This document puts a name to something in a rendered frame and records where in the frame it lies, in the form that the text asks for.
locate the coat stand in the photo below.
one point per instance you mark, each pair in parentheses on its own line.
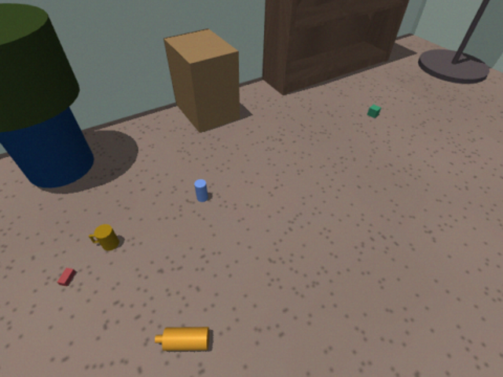
(455,66)

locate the bookshelf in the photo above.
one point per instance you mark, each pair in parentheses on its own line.
(310,41)

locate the potted plant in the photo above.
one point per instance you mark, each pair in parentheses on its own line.
(37,86)

